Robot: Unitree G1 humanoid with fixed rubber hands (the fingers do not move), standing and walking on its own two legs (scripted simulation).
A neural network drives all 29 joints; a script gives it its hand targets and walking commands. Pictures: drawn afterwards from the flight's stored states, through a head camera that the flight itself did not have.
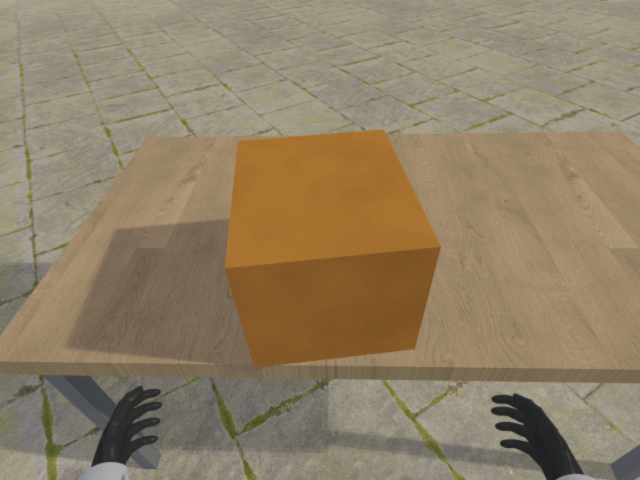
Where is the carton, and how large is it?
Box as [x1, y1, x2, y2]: [225, 129, 440, 367]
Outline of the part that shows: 383,129 238,141 225,260 225,270 254,367 414,348 440,246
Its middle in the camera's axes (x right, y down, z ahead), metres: +0.00 +0.00 +0.66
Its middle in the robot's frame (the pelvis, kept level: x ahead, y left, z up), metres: +0.51 +0.02 +0.02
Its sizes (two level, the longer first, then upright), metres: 0.312 0.266 0.238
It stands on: a table, 0.67 m high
